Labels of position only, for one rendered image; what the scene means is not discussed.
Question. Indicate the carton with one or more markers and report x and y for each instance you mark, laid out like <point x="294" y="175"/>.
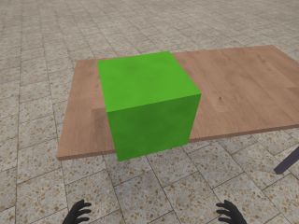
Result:
<point x="150" y="102"/>

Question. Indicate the right robot hand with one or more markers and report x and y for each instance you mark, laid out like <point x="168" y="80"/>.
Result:
<point x="234" y="214"/>

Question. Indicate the left robot hand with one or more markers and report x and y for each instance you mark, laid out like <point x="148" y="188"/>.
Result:
<point x="75" y="212"/>

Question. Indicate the table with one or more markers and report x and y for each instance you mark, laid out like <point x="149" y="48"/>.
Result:
<point x="245" y="90"/>

